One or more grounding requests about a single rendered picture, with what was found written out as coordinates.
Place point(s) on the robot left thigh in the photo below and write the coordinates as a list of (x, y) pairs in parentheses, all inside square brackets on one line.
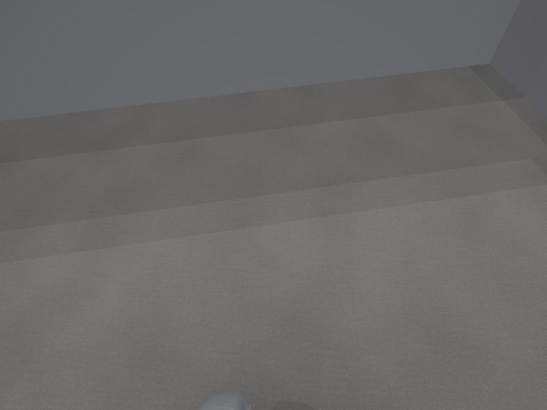
[(225, 401)]

